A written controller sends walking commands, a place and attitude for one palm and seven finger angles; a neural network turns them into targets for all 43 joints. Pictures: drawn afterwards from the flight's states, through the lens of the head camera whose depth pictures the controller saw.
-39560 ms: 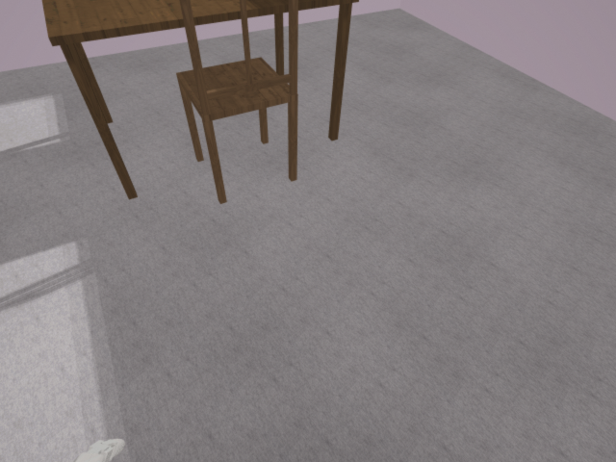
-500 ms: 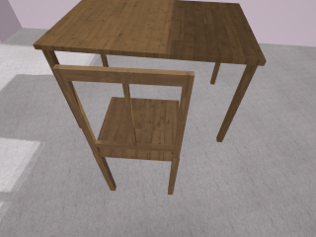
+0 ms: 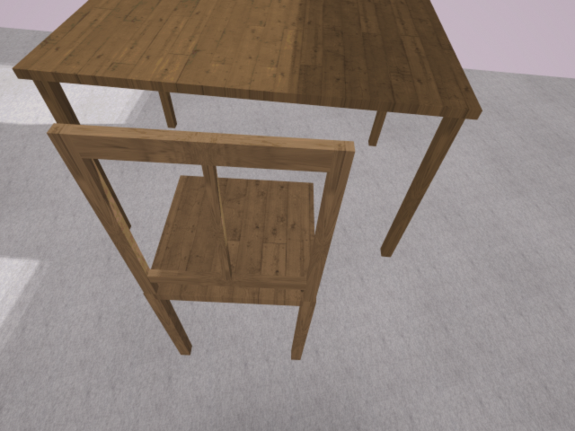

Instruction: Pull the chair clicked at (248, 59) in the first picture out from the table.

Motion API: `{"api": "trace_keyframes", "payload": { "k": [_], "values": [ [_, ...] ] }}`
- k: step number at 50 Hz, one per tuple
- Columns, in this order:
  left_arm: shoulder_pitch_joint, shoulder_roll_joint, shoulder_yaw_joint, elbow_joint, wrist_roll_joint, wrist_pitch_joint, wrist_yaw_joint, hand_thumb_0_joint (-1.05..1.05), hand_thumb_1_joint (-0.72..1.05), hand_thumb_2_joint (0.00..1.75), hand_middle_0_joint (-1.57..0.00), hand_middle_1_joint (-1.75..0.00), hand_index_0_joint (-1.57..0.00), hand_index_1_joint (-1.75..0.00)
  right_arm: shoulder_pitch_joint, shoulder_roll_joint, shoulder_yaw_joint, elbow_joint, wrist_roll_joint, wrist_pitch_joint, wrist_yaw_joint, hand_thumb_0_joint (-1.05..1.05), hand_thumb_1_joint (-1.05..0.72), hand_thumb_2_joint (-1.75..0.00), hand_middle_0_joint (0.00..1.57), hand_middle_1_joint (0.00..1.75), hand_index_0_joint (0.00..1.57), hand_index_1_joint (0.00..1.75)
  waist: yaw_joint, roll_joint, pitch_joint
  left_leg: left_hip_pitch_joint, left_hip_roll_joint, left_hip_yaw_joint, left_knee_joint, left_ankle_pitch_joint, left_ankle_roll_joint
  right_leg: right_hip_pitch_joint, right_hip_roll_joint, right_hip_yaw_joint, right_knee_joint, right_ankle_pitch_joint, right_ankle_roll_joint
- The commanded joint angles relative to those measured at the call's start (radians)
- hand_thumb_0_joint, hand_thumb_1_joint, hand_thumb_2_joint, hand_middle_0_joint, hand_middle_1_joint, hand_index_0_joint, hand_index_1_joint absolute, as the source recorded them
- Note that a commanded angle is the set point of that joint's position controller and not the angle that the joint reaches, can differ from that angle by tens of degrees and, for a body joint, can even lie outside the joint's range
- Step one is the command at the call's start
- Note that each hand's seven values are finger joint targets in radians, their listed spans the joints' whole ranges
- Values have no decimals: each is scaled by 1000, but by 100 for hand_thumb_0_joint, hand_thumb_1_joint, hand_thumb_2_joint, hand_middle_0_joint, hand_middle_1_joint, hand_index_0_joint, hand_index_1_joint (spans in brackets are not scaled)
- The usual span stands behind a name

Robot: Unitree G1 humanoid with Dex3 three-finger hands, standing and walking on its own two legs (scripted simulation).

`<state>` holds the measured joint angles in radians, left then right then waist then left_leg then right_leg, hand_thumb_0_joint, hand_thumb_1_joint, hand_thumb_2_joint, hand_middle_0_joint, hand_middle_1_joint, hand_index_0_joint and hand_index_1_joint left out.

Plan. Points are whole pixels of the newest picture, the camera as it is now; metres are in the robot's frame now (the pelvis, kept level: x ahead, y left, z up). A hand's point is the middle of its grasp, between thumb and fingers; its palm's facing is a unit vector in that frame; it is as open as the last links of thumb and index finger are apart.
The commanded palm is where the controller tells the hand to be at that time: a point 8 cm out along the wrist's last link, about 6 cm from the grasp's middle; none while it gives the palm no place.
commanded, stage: come to a stop and stand still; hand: left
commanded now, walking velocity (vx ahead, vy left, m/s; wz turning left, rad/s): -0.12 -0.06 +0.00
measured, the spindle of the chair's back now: (220, 231) +0.44 +0.15 -0.04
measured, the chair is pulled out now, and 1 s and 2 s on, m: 0.24 0.24 0.24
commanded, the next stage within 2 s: look again from close up in 0.94 s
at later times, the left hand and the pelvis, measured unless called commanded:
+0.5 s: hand out of the picture +0.08 +0.18 -0.16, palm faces +0.02 -0.96 -0.26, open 7.4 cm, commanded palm none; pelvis +0.00 -0.02 +0.00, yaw +2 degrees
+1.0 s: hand out of the picture -0.03 +0.19 -0.17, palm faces +0.04 -0.98 -0.21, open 7.4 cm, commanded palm none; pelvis -0.02 +0.00 +0.01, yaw +3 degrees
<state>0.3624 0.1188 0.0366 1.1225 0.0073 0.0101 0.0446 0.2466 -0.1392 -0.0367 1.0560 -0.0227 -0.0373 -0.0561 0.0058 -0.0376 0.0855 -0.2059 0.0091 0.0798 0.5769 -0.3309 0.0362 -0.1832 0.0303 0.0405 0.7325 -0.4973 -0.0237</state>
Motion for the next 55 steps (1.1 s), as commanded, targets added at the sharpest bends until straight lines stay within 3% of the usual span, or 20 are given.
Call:
{"api": "trace_keyframes", "payload": {
  "k": [1, 3, 5, 6, 7, 9, 11, 16, 19, 20, 21, 22, 24, 25, 27, 32, 34, 39, 46, 55],
  "values": [
    [-1, 68, 6, -60, 5, -6, 0, 0, 90, 90, -20, -30, -20, -30, 90, -97, -3, 5, -4, 13, -11, 0, -90, -90, 20, 30, 20, 30, 0, 215, 51, 14, 259, -248, -235, 712, 155, -103, -82, -14, -44, -27, 21],
    [57, 74, 4, -35, 6, -13, -9, 0, 90, 90, -20, -30, -20, -30, 48, -105, -5, -6, 2, 20, -12, 0, -90, -90, 20, 30, 20, 30, 19, 127, 1, 65, 172, -181, -145, 691, 76, -32, -69, -1, -269, 313, 12],
    [50, 120, 8, -40, 8, -27, -3, 0, 90, 90, -20, -30, -20, -30, 62, -97, -19, -19, 16, 25, -10, 0, -90, -90, 20, 30, 20, 30, -12, -10, -88, 106, 95, -122, -99, 518, 3, 12, -134, 68, -288, 768, -17],
    [16, 141, 7, -57, 5, -26, -5, 0, 90, 90, -20, -30, -20, -30, 70, -103, -23, -20, 19, 27, -5, 0, -90, -90, 20, 30, 20, 30, -20, 1, -111, 104, 87, -125, -125, 415, -4, 6, -158, 72, -277, 763, -29],
    [-17, 149, 9, -75, -1, -18, -7, 0, 90, 90, -20, -30, -20, -30, 50, -100, -22, -20, 15, 27, -1, 0, -90, -90, 20, 30, 20, 30, -15, 87, -64, 66, 94, -153, -185, 348, 6, -16, -143, 58, -285, 635, -25],
    [-41, 140, 10, -82, 4, -14, -1, 0, 90, 90, -20, -30, -20, -30, 32, -99, -29, -19, 9, 32, -3, 0, -90, -90, 20, 30, 20, 30, -14, 40, -37, 98, 102, -140, -150, 503, 11, -40, -127, 49, -266, 671, -11],
    [-43, 149, 14, -96, 4, -16, 5, 0, 90, 90, -20, -30, -20, -30, 56, -112, -35, -21, 10, 33, -5, 0, -90, -90, 20, 30, 20, 30, -20, 27, -95, 145, 106, -126, -117, 625, 6, -24, -129, 45, -250, 751, -10],
    [-81, 172, 19, -129, 4, -18, 7, 0, 90, 90, -20, -30, -20, -30, 45, -121, -39, -38, 8, 38, 3, 0, -90, -90, 20, 30, 20, 30, -20, 38, -157, 146, 102, -114, -117, 538, -3, 14, -138, 53, -268, 730, -14],
    [-108, 174, 12, -135, 3, -18, 4, 0, 90, 90, -20, -30, -20, -30, 25, -117, -33, -37, 6, 38, 10, 0, -90, -90, 20, 30, 20, 30, -18, 29, -130, 123, 97, -118, -152, 425, -6, 7, -133, 61, -307, 644, -9],
    [-46, 203, 15, -139, 14, -36, 38, 0, 90, 90, -20, -30, -20, -30, -7, -181, -33, -106, 28, 21, 26, 0, -90, -90, 20, 30, 20, 30, -4, -10, -237, 82, 125, -64, 41, 496, -35, 76, -180, 55, -261, 924, 11],
    [-83, 225, 16, -195, 9, -43, 34, 0, 90, 90, -20, -30, -20, -30, 17, -128, -23, -142, 17, 22, 36, 0, -90, -90, 20, 30, 20, 30, -13, -78, -256, -47, 54, -72, 28, 186, -28, 150, -218, 117, -232, 919, -32],
    [-106, 232, 12, -195, 9, -48, 26, 0, 90, 90, -20, -30, -20, -30, -4, -95, -7, -141, 12, 27, 39, 0, -90, -90, 20, 30, 20, 30, -12, -53, -254, -81, 26, -48, -16, 49, -35, 201, -256, 146, -237, 954, -72],
    [-124, 223, 5, -218, 9, -47, 21, 0, 90, 90, -20, -30, -20, -30, 24, -99, -3, -134, 12, 29, 41, 0, -90, -90, 20, 30, 20, 30, -31, -64, -177, -39, 22, -57, -44, 67, -32, 68, -234, 117, -260, 763, -78],
    [-144, 218, 0, -224, 6, -43, 18, 0, 90, 90, -20, -30, -20, -30, 39, -109, -1, -131, 13, 28, 42, 0, -90, -90, 20, 30, 20, 30, -44, -23, -137, -4, 40, -82, -68, 155, -25, 0, -196, 92, -264, 636, -64],
    [-145, 200, -9, -231, 7, -37, 9, 0, 90, 90, -20, -30, -20, -30, 35, -125, 3, -123, 6, 22, 41, 0, -90, -90, 20, 30, 20, 30, -27, 84, -54, -17, 84, -125, -103, 304, -11, -59, -131, 45, -258, 494, -34],
    [-135, 202, -20, -219, 8, -25, -3, 0, 90, 90, -20, -30, -20, -30, 12, -144, 15, -125, 5, 25, 43, 0, -90, -90, 20, 30, 20, 30, -17, 41, 51, -81, 71, -142, -174, 87, -9, -108, -111, 63, -340, 197, -20],
    [-126, 202, -20, -219, 7, -24, -6, 0, 90, 90, -20, -30, -20, -30, 19, -157, 18, -120, 3, 24, 46, 0, -90, -90, 20, 30, 20, 30, -18, 56, 42, -82, 67, -149, -193, 25, -9, -114, -107, 65, -353, 127, -17],
    [-92, 193, -24, -201, 7, -25, -10, 0, 90, 90, -20, -30, -20, -30, 27, -169, 21, -102, 4, 15, 46, 0, -90, -90, 20, 30, 20, 30, -11, 54, -17, -71, 75, -169, -238, -21, -4, -72, -103, 47, -345, 147, -8],
    [-50, 183, -31, -143, 4, -35, -11, 0, 90, 90, -20, -30, -20, -30, 43, -169, 28, -56, 14, -1, 40, 0, -90, -90, 20, 30, 20, 30, -5, 42, -95, 0, 83, -156, -215, 149, 3, -14, -119, 35, -334, 295, 0],
    [-21, 175, -40, -76, 3, -36, -7, 0, 90, 90, -20, -30, -20, -30, 55, -151, 36, 9, 19, 0, 35, 0, -90, -90, 20, 30, 20, 30, -6, 35, -37, 7, 80, -148, -216, 211, 0, -19, -126, 33, -347, 341, 3]
  ]
}}
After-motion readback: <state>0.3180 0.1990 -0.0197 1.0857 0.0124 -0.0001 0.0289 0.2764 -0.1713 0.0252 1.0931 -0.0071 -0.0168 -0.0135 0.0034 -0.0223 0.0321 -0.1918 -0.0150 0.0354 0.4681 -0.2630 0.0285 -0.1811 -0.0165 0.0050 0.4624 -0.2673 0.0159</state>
